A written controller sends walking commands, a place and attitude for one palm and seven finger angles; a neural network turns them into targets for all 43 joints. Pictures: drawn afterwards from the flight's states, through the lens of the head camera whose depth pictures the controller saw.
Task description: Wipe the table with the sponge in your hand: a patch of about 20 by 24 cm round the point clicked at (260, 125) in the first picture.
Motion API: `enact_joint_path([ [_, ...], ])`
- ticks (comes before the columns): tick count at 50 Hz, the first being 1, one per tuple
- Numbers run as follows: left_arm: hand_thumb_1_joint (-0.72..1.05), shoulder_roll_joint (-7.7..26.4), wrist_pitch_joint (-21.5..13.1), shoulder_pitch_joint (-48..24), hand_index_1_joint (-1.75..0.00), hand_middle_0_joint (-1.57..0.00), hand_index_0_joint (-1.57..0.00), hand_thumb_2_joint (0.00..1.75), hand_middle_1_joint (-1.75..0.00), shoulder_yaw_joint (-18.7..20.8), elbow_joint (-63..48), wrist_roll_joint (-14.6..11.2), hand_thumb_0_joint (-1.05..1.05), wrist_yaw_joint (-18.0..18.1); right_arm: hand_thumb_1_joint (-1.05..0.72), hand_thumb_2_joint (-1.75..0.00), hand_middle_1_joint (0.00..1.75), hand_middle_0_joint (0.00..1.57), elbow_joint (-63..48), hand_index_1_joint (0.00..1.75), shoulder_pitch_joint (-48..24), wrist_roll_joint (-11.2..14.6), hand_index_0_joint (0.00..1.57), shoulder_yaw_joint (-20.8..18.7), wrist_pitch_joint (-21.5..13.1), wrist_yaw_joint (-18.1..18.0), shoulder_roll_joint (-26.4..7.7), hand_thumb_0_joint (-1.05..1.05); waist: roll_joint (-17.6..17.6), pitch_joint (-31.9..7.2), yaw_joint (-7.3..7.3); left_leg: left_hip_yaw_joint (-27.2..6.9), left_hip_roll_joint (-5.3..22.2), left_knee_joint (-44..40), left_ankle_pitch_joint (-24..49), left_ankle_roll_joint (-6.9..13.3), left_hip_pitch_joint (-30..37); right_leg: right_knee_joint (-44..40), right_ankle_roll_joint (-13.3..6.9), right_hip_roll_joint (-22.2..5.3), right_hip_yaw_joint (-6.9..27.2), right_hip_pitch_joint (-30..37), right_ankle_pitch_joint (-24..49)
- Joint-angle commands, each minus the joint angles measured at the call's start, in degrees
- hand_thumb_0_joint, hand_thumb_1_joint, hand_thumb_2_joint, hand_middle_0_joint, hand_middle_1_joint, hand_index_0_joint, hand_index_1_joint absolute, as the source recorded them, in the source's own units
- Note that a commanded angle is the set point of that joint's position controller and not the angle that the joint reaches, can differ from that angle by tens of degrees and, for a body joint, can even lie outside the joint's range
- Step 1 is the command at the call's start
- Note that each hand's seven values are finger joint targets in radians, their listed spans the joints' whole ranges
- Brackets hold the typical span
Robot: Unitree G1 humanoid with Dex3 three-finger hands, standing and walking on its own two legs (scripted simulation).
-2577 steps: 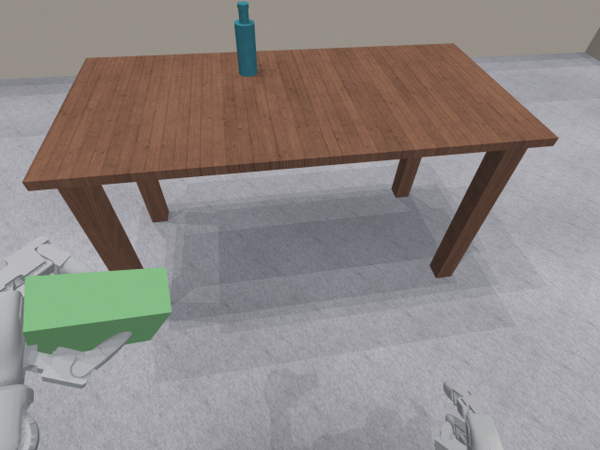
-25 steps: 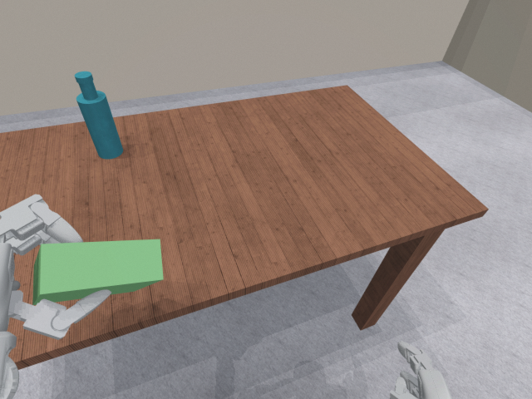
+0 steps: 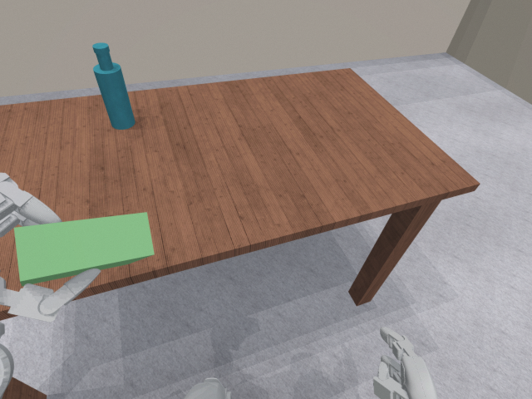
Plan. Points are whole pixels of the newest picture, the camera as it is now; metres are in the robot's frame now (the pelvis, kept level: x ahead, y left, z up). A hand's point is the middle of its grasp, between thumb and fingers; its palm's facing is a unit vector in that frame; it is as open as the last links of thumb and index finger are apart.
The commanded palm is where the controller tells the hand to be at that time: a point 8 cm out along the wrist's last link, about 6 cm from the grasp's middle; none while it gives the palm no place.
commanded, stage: step back with the hand held close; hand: left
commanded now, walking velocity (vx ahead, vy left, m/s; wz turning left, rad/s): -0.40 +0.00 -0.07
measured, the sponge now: (101, 246) +0.24 +0.22 +0.16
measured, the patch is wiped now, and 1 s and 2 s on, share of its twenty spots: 1.00 1.00 1.00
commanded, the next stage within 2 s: stop stepping back and stand still in 0.20 s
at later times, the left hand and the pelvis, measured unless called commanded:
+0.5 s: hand out of the picture +0.06 +0.20 +0.18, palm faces +0.27 -0.88 -0.40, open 9.1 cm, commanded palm +0.02 +0.25 +0.21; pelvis -0.16 -0.02 +0.01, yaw -5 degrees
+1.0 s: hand out of the picture -0.07 +0.18 +0.19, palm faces +0.28 -0.90 -0.34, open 9.1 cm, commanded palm -0.12 +0.23 +0.21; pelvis -0.30 -0.04 +0.01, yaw -4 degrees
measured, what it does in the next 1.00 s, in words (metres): walks backwards: right foot, then left foot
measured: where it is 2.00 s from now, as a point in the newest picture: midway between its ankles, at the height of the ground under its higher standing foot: outside the picture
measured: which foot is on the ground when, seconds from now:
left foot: down 0.00-0.06, up 0.08-0.26, down 0.28-0.54, up 0.56-0.78, down 0.80-1.00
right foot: up 0.00-0.02, down 0.04-0.30, up 0.32-0.50, down 0.52-0.82, up 0.84-1.00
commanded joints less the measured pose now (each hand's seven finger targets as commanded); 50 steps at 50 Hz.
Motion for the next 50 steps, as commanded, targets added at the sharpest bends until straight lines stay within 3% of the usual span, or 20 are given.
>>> enact_joint_path([
  [1, 0.1, 6.4, -4.75, -7.47, -1.6, -1.2, -1.2, 1.3, -1.6, 0.13, -11.31, -0.77, 0.0, -0.87, -0.9, -0.9, 0.3, 0.2, -6.7, 0.3, -3.48, 0.12, 0.2, -3.65, -4.18, -0.4, -9.45, 0.0, 12.61, -9.44, -1.65, -11.49, 7.78, -12.08, -18.7, -0.21, 13.11, -22.08, -1.79, -1.13, -1.38, 3.57, 8.15],
  [4, 0.1, 9.88, -7.0, -6.35, -1.6, -1.2, -1.2, 1.3, -1.6, -0.37, -12.49, -0.98, 0.0, -1.28, -0.9, -0.9, 0.3, 0.2, -7.2, 0.3, -3.9, 1.83, 0.2, -4.18, -3.17, -0.64, -6.89, 0.0, -19.2, -10.75, -1.75, -1.79, -6.8, 30.94, -23.66, -5.53, 8.11, -32.89, -11.61, -20.96, 16.53, -0.12, 38.89],
  [5, 0.1, 12.16, -6.78, -4.45, -1.6, -1.2, -1.2, 1.3, -1.6, 2.36, -12.35, -0.89, 0.0, -1.48, -0.9, -0.9, 0.3, 0.2, -8.98, 0.3, -6.75, 2.2, 0.2, -5.49, -2.77, -0.84, -8.68, 0.0, -22.2, -6.72, -0.82, -7.2, -6.01, 40.52, -25.41, -4.66, 2.83, -30.95, -12.5, -22.53, 16.89, -3.45, 47.28],
  [8, 0.1, 11.3, -6.18, -0.27, -1.6, -1.2, -1.2, 1.3, -1.6, 4.94, -9.25, -1.66, 0.0, -2.41, -0.9, -0.9, 0.3, 0.2, -10.38, 0.3, -7.98, 0.79, 0.2, -1.67, 0.41, -0.22, -5.22, 0.0, -4.66, -4.84, -2.24, -9.24, -1.91, 26.82, -23.86, -3.71, -0.12, -23.42, -10.13, -19.49, 9.34, 1.97, 52.8],
  [12, 0.1, 11.95, -7.57, 0.31, -1.6, -1.2, -1.2, 1.3, -1.6, 5.93, -8.39, -2.42, 0.0, -0.86, -0.9, -0.9, 0.3, 0.2, -9.92, 0.3, -6.8, 1.28, 0.2, -2.77, 1.12, -1.79, -7.94, 0.0, -1.92, -9.57, -3.43, -4.18, -3.41, -10.92, -8.61, -3.86, 8.44, -11.02, -6.18, -14.22, 8.54, 7.44, 52.62],
  [15, 0.1, 11.57, -7.99, 0.34, -1.6, -1.2, -1.2, 1.3, -1.6, 5.46, -13.99, -2.55, 0.0, -0.37, -0.9, -0.9, 0.3, 0.2, -9.69, 0.3, -2.91, 1.24, 0.2, -5.69, -1.49, -0.94, -10.38, 0.0, 14.07, -13.89, -2.37, -18.29, 15.18, -11.47, 40.89, 4.6, 33.64, 4.04, -0.38, -1.73, 3.44, -16.89, -2.25],
  [18, 0.1, 12.24, -6.67, 3.25, -1.6, -1.2, -1.2, 1.3, -1.6, 6.25, -20.39, -2.11, 0.0, -0.8, -0.9, -0.9, 0.3, 0.2, -8.89, 0.3, -1.05, 0.54, 0.2, -5.89, -4.61, 0.55, -10.28, 0.0, 18.32, -16.74, -3.27, -18.01, 11.97, -9.99, 29.69, 6.53, 30.7, 9.79, 0.67, -2.15, 3.98, -15.37, -4.01],
  [23, 0.1, 11.57, -3.1, 4.72, -1.6, -1.2, -1.2, 1.3, -1.6, 3.86, -17.12, -1.32, 0.0, 0.23, -0.9, -0.9, 0.3, 0.2, -9.11, 0.3, -3.74, 1.94, 0.2, -4.69, -4.89, 0.77, -11.6, 0.0, 13.73, -6.68, -3.07, -12.48, 6.92, -17.43, -26.87, 3.25, 5.25, -6.31, -0.23, -2.61, -1.7, 3.59, 5.97],
  [26, 0.1, 11.1, -2.81, 2.18, -1.6, -1.2, -1.2, 1.3, -1.6, 4.35, -7.98, -0.34, 0.0, -0.66, -0.9, -0.9, 0.3, 0.2, -8.29, 0.3, -5.52, 0.96, 0.2, -3.81, -2.8, 0.09, -10.73, 0.0, 3.38, -3.24, -0.85, -3.64, -0.61, 1.66, -34.61, 0.84, -6.43, -21.17, -2.83, -4.26, -4.22, 12.74, 10.93],
  [27, 0.1, 11.87, -2.9, -0.29, -1.6, -1.2, -1.2, 1.3, -1.6, 4.28, -6.64, -0.41, 0.0, -1.07, -0.9, -0.9, 0.3, 0.2, -7.91, 0.3, -4.93, 1.26, 0.2, -4.25, -2.1, -0.06, -10.0, 0.0, -10.13, -2.65, -1.31, 1.33, -6.02, 23.3, -30.65, -0.45, -4.95, -29.35, -6.13, -10.31, 2.93, 6.56, 12.69],
  [28, 0.1, 12.84, -2.81, -3.21, -1.6, -1.2, -1.2, 1.3, -1.6, 4.25, -5.89, -0.8, 0.0, -1.18, -0.9, -0.9, 0.3, 0.2, -8.37, 0.3, -4.67, 1.79, 0.2, -4.47, -2.62, -0.42, -10.93, 0.0, -16.01, -1.99, -3.04, -2.82, -7.14, 41.91, -23.21, -1.01, -3.83, -36.42, -9.98, -18.9, 15.57, -2.5, 14.85],
  [29, 0.1, 11.38, -2.4, -5.21, -1.6, -1.2, -1.2, 1.3, -1.6, 2.94, -3.47, -1.63, 0.0, -2.09, -0.9, -0.9, 0.3, 0.2, -6.02, 0.3, -3.8, 2.44, 0.2, -4.62, -2.94, -0.65, -10.35, 0.0, -17.96, -2.98, -3.79, -8.09, -5.82, 46.4, -17.17, -1.42, -0.4, -39.01, -9.17, -19.53, 21.16, -10.83, 1.1],
  [34, 0.1, 12.33, -2.2, -7.86, -1.6, -1.2, -1.2, 1.3, -1.6, 1.42, -4.0, -2.1, 0.0, -3.22, -0.9, -0.9, 0.3, 0.2, -4.93, 0.3, -4.93, 1.81, 0.2, -3.16, -1.4, -0.38, -8.89, 0.0, -0.81, -2.19, -4.83, -3.66, -1.97, 30.63, -14.08, 0.36, 12.22, -34.74, -7.23, -16.75, 8.23, -30.34, -15.41],
  [37, 0.1, 11.17, -1.81, -8.08, -1.6, -1.2, -1.2, 1.3, -1.6, 0.08, -8.38, -2.39, 0.0, -1.77, -0.9, -0.9, 0.3, 0.2, -5.11, 0.3, -2.76, 2.08, 0.2, -2.23, -4.43, -1.15, -8.55, 0.0, -6.48, -10.39, -3.37, 0.82, -4.55, 8.05, -20.19, 2.45, 16.75, -29.5, -6.06, -15.52, 5.97, -15.65, -8.95],
  [39, 0.1, 11.81, -1.81, -8.33, -1.6, -1.2, -1.2, 1.3, -1.6, 0.82, -11.15, -2.17, 0.0, -1.06, -0.9, -0.9, 0.3, 0.2, -5.83, 0.3, -0.26, 2.16, 0.2, -1.88, -6.02, -1.55, -9.36, 0.0, 0.07, -14.59, -3.82, -0.41, -3.94, -11.3, -18.64, 3.81, 20.58, -15.19, -4.17, -12.28, 1.55, -7.01, -0.61],
  [41, 0.1, 12.45, -2.06, -7.07, -1.6, -1.2, -1.2, 1.3, -1.6, 2.17, -12.29, -2.15, 0.0, -0.8, -0.9, -0.9, 0.3, 0.2, -8.35, 0.3, -1.25, 1.4, 0.2, -2.7, -6.82, -1.34, -10.26, 0.0, 18.71, -10.87, -3.09, -9.04, 3.12, -25.88, -9.87, 6.53, 19.0, 14.59, -0.67, -0.55, -7.57, -9.92, -2.14],
  [42, 0.1, 13.89, -2.81, -8.09, -1.6, -1.2, -1.2, 1.3, -1.6, 2.77, -14.57, -0.78, 0.0, -1.21, -0.9, -0.9, 0.3, 0.2, -8.46, 0.3, -2.73, 1.39, 0.2, -3.17, -8.0, -1.1, -9.6, 0.0, 22.16, -10.47, -2.37, -9.42, 6.58, -21.85, 3.78, 7.98, 17.17, 25.64, -0.37, 0.07, -5.85, -14.25, -1.97],
  [43, 0.1, 17.75, -3.18, -9.11, -1.6, -1.2, -1.2, 1.3, -1.6, 5.11, -13.15, -1.02, 0.0, -1.21, -0.9, -0.9, 0.3, 0.2, -6.64, 0.3, -2.05, 1.4, 0.2, -2.47, -8.24, -0.71, -8.45, 0.0, 26.71, -6.07, -4.5, -20.31, 10.8, -23.29, -5.53, 10.73, 10.98, 34.95, -0.33, -2.5, -0.06, -19.42, -2.43],
  [46, 0.1, 10.85, -3.71, -8.4, -1.6, -1.2, -1.2, 1.3, -1.6, 1.24, 0.88, -1.66, 0.0, -2.55, -0.9, -0.9, 0.3, 0.2, -0.4, 0.3, -1.63, 2.32, 0.2, -2.36, -7.45, 0.76, -9.03, 0.0, 1.35, 10.23, -2.73, -19.42, 12.96, -23.56, -13.57, 10.51, 2.94, 27.26, -1.79, -7.52, 5.31, -24.98, 4.59],
  [50, 0.1, 11.66, -3.31, -5.03, -1.6, -1.2, -1.2, 1.3, -1.6, 4.0, 1.29, -2.6, 0.0, -2.56, -0.9, -0.9, 0.3, 0.2, -3.86, 0.3, -0.12, 1.03, 0.2, -2.81, -6.07, -1.48, -10.84, 0.0, 7.44, -0.07, -3.16, -12.3, 6.96, -10.69, -17.09, 6.57, 8.41, -12.48, -1.94, -6.1, -3.39, -1.52, 8.08],
])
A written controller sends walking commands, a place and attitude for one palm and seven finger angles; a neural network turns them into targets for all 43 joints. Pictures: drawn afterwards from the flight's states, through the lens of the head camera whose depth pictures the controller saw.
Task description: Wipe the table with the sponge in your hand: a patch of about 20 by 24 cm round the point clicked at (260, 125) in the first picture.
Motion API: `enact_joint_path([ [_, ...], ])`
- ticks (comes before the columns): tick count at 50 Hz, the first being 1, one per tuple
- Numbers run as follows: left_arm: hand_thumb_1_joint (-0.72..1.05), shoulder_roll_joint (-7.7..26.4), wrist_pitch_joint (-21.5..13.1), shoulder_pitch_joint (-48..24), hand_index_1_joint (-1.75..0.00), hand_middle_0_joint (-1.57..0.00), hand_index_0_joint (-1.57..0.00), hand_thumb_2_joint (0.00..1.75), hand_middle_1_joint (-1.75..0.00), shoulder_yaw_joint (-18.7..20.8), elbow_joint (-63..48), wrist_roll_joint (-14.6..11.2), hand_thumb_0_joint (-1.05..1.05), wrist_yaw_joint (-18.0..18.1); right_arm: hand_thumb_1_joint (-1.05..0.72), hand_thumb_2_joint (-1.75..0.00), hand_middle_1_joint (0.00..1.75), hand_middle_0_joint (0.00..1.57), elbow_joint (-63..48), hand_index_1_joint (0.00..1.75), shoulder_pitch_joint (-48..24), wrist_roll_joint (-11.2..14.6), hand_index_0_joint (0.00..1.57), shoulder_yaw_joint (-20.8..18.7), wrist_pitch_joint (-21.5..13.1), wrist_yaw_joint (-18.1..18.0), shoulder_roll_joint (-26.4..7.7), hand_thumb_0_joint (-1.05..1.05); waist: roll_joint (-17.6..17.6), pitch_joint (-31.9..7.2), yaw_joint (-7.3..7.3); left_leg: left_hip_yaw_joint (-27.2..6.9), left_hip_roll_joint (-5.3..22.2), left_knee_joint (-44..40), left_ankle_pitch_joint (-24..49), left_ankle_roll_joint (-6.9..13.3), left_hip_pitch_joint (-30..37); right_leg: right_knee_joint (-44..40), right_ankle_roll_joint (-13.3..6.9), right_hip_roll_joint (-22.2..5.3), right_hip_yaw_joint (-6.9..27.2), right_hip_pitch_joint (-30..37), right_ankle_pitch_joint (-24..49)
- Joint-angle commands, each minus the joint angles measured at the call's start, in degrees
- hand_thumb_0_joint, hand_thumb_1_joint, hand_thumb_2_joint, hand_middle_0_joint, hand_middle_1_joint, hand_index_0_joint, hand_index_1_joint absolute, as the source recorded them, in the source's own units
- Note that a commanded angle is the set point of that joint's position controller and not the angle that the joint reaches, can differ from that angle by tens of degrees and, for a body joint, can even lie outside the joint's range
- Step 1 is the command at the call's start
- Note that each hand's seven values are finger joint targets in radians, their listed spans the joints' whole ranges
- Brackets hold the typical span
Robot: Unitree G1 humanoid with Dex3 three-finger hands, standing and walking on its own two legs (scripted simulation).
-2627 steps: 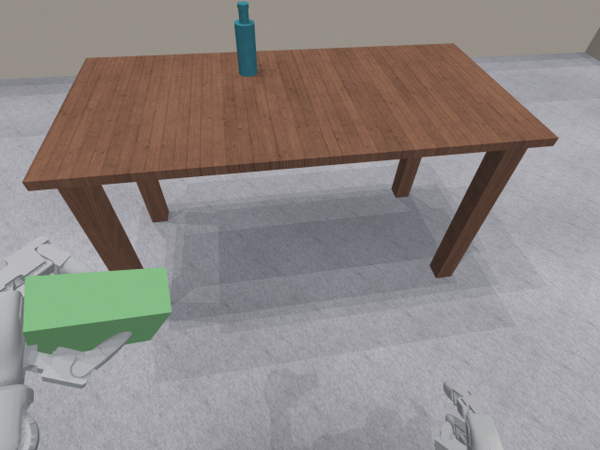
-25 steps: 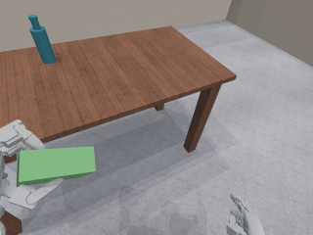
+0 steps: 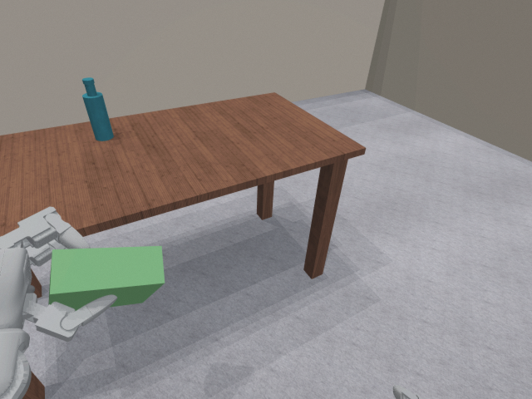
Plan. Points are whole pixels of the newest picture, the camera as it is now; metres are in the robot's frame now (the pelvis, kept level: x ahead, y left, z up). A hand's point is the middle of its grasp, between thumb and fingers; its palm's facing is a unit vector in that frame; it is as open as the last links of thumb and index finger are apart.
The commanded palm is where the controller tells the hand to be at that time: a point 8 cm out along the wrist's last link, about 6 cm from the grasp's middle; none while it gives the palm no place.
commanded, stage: stop stepping back and stand still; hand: left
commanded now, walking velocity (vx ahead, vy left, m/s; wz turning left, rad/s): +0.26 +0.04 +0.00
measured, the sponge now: (120, 279) +0.24 +0.19 +0.14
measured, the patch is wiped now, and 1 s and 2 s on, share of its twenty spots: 1.00 1.00 1.00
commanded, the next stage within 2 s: stand and wait in 0.76 s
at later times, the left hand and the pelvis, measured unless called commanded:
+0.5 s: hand (20, 325) +0.14 +0.25 +0.19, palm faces +0.42 -0.83 -0.37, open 9.1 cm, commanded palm +0.09 +0.28 +0.19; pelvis -0.07 +0.00 +0.01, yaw +0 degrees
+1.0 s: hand (43, 303) +0.18 +0.24 +0.18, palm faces +0.44 -0.82 -0.37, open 9.1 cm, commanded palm +0.11 +0.28 +0.19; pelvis -0.03 -0.01 +0.01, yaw +3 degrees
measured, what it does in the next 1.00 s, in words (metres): steps on the spot: right foot, then left foot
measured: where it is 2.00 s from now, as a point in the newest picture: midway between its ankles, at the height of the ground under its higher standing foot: outside the picture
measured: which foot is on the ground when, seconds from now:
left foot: down 0.00-0.06, up 0.08-0.32, down 0.34-1.00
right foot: up 0.00-0.04, down 0.06-0.34, up 0.36-0.56, down 0.58-1.00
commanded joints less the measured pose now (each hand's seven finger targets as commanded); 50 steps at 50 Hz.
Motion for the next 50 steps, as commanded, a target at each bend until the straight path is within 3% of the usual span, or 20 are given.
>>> enact_joint_path([
  [1, 0.1, 8.3, -3.14, -4.6, -1.6, -1.2, -1.2, 1.3, -1.6, 8.43, -10.6, -1.17, 0.0, 1.15, -0.9, -0.9, 0.3, 0.2, -10.81, 0.3, -8.9, -0.75, 0.2, -3.38, -1.52, -1.24, -9.82, 0.0, 7.68, 7.4, 2.02, -9.93, 9.41, -3.48, -6.43, 6.77, -9.87, -34.0, 0.18, -0.4, -4.37, 16.56, 6.98],
  [3, 0.1, 6.98, -2.26, -0.35, -1.6, -1.2, -1.2, 1.3, -1.6, 6.97, -8.93, -0.45, 0.0, 0.61, -0.9, -0.9, 0.3, 0.2, -12.33, 0.3, -10.11, -0.19, 0.2, -4.01, -0.52, -0.72, -9.02, 0.0, -8.33, 3.25, 2.79, -0.81, 0.06, 22.86, -8.27, 3.97, -19.71, -41.44, -2.89, -5.44, 1.61, 28.84, 12.41],
  [4, 0.1, 9.53, -3.17, -3.25, -1.6, -1.2, -1.2, 1.3, -1.6, 8.07, -13.16, -1.01, 0.0, 0.65, -0.9, -0.9, 0.3, 0.2, -13.71, 0.3, -12.66, 0.43, 0.2, -4.97, -0.39, -0.63, -8.94, 0.0, -17.52, 1.11, 2.56, -3.36, -1.66, 36.91, -9.31, 2.2, -27.26, -47.79, -7.56, -16.87, 24.11, 28.23, 5.16],
  [7, 0.1, 9.27, -5.28, -5.55, -1.6, -1.2, -1.2, 1.3, -1.6, 7.88, -18.36, -1.46, 0.0, -0.29, -0.9, -0.9, 0.3, 0.2, -11.67, 0.3, -11.72, 0.5, 0.2, -6.12, -0.8, 0.72, -10.18, 0.0, -7.59, 4.32, 1.75, -11.5, 3.42, 43.36, 1.36, 1.3, -25.98, -50.13, -11.59, -20.19, 29.47, 14.8, -3.98],
  [10, 0.1, 9.85, -5.64, -3.67, -1.6, -1.2, -1.2, 1.3, -1.6, 7.87, -23.05, -1.1, 0.0, 0.29, -0.9, -0.9, 0.3, 0.2, -10.69, 0.3, -12.61, -0.18, 0.2, -4.09, 0.1, 0.51, -6.91, 0.0, -0.74, 7.93, 0.61, -6.3, 5.65, 27.38, 4.24, 2.58, -10.44, -50.21, -8.74, -16.39, 15.03, -4.43, -14.88],
  [13, 0.1, 10.44, -5.22, -3.83, -1.6, -1.2, -1.2, 1.3, -1.6, 7.47, -25.73, -0.75, 0.0, 2.5, -0.9, -0.9, 0.3, 0.2, -11.14, 0.3, -12.65, -0.48, 0.2, -3.9, -1.85, -1.64, -6.86, 0.0, -2.65, 4.43, 1.54, -0.85, 3.5, 7.66, 0.75, 3.27, 1.36, -46.94, -7.32, -14.67, 10.51, -3.55, -18.55],
  [15, 0.1, 9.69, -5.2, -3.37, -1.6, -1.2, -1.2, 1.3, -1.6, 7.12, -24.72, -0.7, 0.0, 3.67, -0.9, -0.9, 0.3, 0.2, -10.84, 0.3, -11.62, -1.2, 0.2, -3.49, -2.72, -2.85, -7.5, 0.0, 4.69, 3.09, 1.38, 1.46, 0.92, -4.48, -4.66, 3.8, 5.55, -39.45, -5.63, -10.45, 7.61, -1.02, -21.34],
  [17, 0.1, 8.42, -5.31, -5.38, -1.6, -1.2, -1.2, 1.3, -1.6, 7.47, -25.65, -0.72, 0.0, 4.77, -0.9, -0.9, 0.3, 0.2, -11.83, 0.3, -12.14, -1.38, 0.2, -4.03, -3.33, -3.12, -10.34, 0.0, 29.46, 3.85, 1.57, -23.18, 14.48, -21.97, -21.26, 10.42, 4.91, -9.84, -0.2, 2.24, -4.08, -5.27, -14.08],
  [18, 0.1, 9.84, -5.22, -6.38, -1.6, -1.2, -1.2, 1.3, -1.6, 8.06, -24.93, 0.07, 0.0, 5.24, -0.9, -0.9, 0.3, 0.2, -12.78, 0.3, -12.76, -0.71, 0.2, -4.23, -3.72, -3.32, -9.31, 0.0, 27.38, 6.41, 1.33, -29.11, 19.49, -25.46, -17.04, 13.39, 2.12, 0.93, 0.68, 1.46, -0.71, -9.6, -11.81],
  [20, 0.1, 10.61, -4.76, -5.71, -1.6, -1.2, -1.2, 1.3, -1.6, 9.44, -21.47, 0.84, 0.0, 5.27, -0.9, -0.9, 0.3, 0.2, -10.43, 0.3, -9.86, -0.37, 0.2, -4.38, -3.98, -1.92, -8.11, 0.0, 16.23, 5.5, 1.33, -23.46, 16.27, -19.62, -1.7, 12.23, 4.34, 3.58, 0.55, -1.49, 2.39, -10.5, -5.8],
  [27, 0.1, 4.41, -1.49, -0.07, -1.6, -1.2, -1.2, 1.3, -1.6, 4.31, -11.84, -0.8, 0.0, 3.55, -0.9, -0.9, 0.3, 0.2, -13.01, 0.3, -13.73, -1.16, 0.2, -3.31, -1.03, -1.36, -9.33, 0.0, 7.53, 9.71, 3.73, -9.41, 9.12, -10.21, -14.17, 4.68, -17.27, -35.8, -0.09, 2.85, -5.21, 25.46, 1.04],
  [28, 0.1, 4.55, -1.28, 0.38, -1.6, -1.2, -1.2, 1.3, -1.6, 3.87, -11.47, -0.17, 0.0, 3.31, -0.9, -0.9, 0.3, 0.2, -13.03, 0.3, -13.71, -1.22, 0.2, -3.45, -0.59, -1.23, -8.91, 0.0, 1.21, 9.1, 3.52, -4.74, 4.73, 2.35, -11.04, 3.49, -20.22, -40.07, -2.47, -1.22, 0.72, 27.84, 1.86],
  [29, 0.1, 6.49, -1.3, -0.92, -1.6, -1.2, -1.2, 1.3, -1.6, 4.36, -12.44, -0.27, 0.0, 2.97, -0.9, -0.9, 0.3, 0.2, -13.05, 0.3, -14.11, -1.05, 0.2, -3.87, 0.3, -0.96, -8.08, 0.0, -12.37, 7.8, 3.56, -1.77, 0.7, 19.11, -9.05, 1.65, -25.44, -48.92, -7.11, -12.38, 20.18, 27.85, -5.05],
  [30, 0.1, 7.76, -2.0, -5.41, -1.6, -1.2, -1.2, 1.3, -1.6, 4.82, -15.14, -0.7, 0.0, 2.61, -0.9, -0.9, 0.3, 0.2, -12.98, 0.3, -14.55, -0.66, 0.2, -4.39, 0.39, -0.92, -8.25, 0.0, -14.8, 7.58, 3.01, -4.23, 0.17, 30.4, -6.27, 0.88, -25.11, -53.21, -10.38, -19.67, 29.77, 24.14, -0.19],
  [36, 0.1, 9.94, -3.89, -6.46, -1.6, -1.2, -1.2, 1.3, -1.6, 7.79, -26.77, -0.78, 0.0, 4.47, -0.9, -0.9, 0.3, 0.2, -11.19, 0.3, -14.91, -1.75, 0.2, -3.03, 0.66, -1.98, -6.67, 0.0, 2.6, 6.04, 0.83, -4.24, 3.58, -1.18, 1.44, 1.78, 4.9, -41.28, -6.18, -11.66, 8.04, 2.66, -10.64],
  [38, 0.1, 7.58, -4.13, -3.96, -1.6, -1.2, -1.2, 1.3, -1.6, 6.87, -27.3, -1.05, 0.0, 5.36, -0.9, -0.9, 0.3, 0.2, -12.88, 0.3, -15.35, -2.18, 0.2, -3.71, 0.31, -2.7, -9.46, 0.0, 25.1, 8.09, 1.67, -22.19, 11.8, -19.61, -12.89, 5.4, 1.53, -23.83, -1.29, -0.95, 0.73, 2.2, -8.92],
  [39, 0.1, 8.14, -4.17, -5.29, -1.6, -1.2, -1.2, 1.3, -1.6, 7.14, -28.08, -0.19, 0.0, 5.99, -0.9, -0.9, 0.3, 0.2, -13.19, 0.3, -15.28, -1.85, 0.2, -3.08, -0.17, -2.35, -8.34, 0.0, 27.06, 8.5, 2.13, -29.05, 16.49, -26.05, -17.82, 8.08, -2.82, -14.61, 0.51, 2.15, 0.37, 3.28, -8.79],
  [44, 0.1, 6.46, -3.02, -1.1, -1.6, -1.2, -1.2, 1.3, -1.6, 6.91, -17.49, 0.04, 0.0, 5.52, -0.9, -0.9, 0.3, 0.2, -11.03, 0.3, -13.43, -0.99, 0.2, -2.99, -1.7, -1.3, -7.32, 0.0, 9.54, 5.22, 3.1, -12.71, 9.49, -10.27, 14.85, 4.06, -2.2, -37.56, 1.42, 1.0, -0.42, 18.09, 5.29],
  [46, 0.1, 5.72, -3.02, 0.37, -1.6, -1.2, -1.2, 1.3, -1.6, 5.79, -14.37, 0.13, 0.0, 4.36, -0.9, -0.9, 0.3, 0.2, -11.64, 0.3, -13.72, -1.09, 0.2, -3.87, -0.77, -0.81, -7.74, 0.0, -3.5, 4.61, 2.11, -6.85, 3.95, 0.27, 13.19, 0.91, -7.65, -43.3, -2.27, -6.06, 10.36, 23.94, 20.94],
  [50, 0.1, 7.08, -3.52, 0.85, -1.6, -1.2, -1.2, 1.3, -1.6, 6.9, -18.32, -0.77, 0.0, 4.48, -0.9, -0.9, 0.3, 0.2, -12.18, 0.3, -13.85, -1.0, 0.2, -4.44, 0.29, -0.58, -7.89, 0.0, -2.75, 2.97, 1.5, -6.18, 2.56, -1.7, 11.02, -0.09, -3.82, -43.51, -5.24, -11.73, 13.78, 21.87, 20.13],
])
